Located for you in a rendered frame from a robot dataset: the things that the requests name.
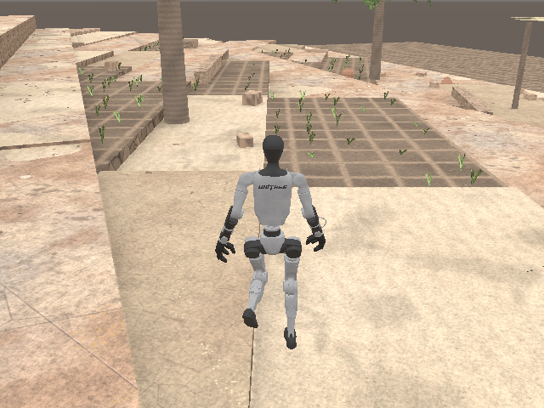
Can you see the robot right hand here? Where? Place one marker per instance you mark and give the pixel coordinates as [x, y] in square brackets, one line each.
[314, 239]

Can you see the right robot upper arm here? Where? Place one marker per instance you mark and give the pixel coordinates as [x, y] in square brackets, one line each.
[300, 181]

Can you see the right robot forearm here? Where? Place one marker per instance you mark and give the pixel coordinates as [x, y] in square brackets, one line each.
[314, 224]

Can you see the left robot forearm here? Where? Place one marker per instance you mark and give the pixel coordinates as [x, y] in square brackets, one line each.
[228, 228]

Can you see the robot left shin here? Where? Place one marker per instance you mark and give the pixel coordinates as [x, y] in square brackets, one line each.
[256, 292]

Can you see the robot shin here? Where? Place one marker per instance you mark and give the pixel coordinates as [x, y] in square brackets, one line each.
[291, 305]
[256, 292]

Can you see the left robot upper arm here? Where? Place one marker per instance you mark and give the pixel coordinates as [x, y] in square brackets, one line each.
[241, 191]

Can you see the robot left hand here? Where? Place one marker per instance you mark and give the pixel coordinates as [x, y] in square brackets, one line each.
[220, 250]

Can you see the robot right shin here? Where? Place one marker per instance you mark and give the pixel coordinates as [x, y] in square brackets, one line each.
[291, 305]

